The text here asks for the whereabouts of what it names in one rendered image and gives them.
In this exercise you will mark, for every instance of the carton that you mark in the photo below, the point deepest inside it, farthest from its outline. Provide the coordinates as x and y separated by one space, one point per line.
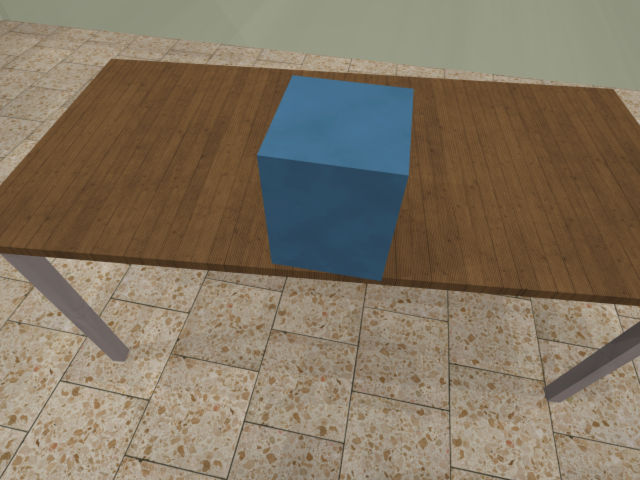
333 168

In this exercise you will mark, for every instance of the table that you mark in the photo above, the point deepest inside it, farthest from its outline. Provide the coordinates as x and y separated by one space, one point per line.
514 189

